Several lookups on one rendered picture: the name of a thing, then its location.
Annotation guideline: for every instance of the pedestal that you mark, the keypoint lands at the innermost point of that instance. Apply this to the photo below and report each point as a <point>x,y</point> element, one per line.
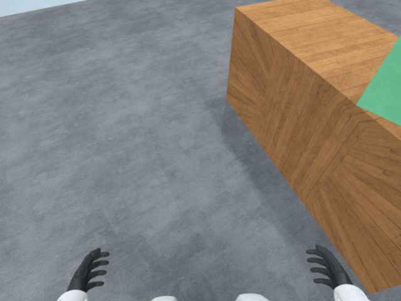
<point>297,70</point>

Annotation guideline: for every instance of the robot right forearm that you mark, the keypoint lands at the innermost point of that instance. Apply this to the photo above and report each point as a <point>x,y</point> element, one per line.
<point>347,292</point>

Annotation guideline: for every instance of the robot left hand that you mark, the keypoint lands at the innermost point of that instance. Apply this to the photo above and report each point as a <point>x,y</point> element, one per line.
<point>83,274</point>

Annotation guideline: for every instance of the robot right hand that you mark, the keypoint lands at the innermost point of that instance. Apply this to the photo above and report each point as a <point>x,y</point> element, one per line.
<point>334,270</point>

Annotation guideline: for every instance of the carton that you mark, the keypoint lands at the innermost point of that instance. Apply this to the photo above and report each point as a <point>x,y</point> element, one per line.
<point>383,94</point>

